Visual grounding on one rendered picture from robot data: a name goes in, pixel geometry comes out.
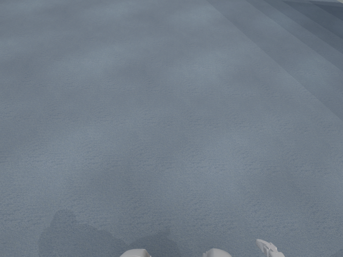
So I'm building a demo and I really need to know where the robot right hand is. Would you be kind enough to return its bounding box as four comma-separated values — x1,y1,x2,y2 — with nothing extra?
256,239,285,257

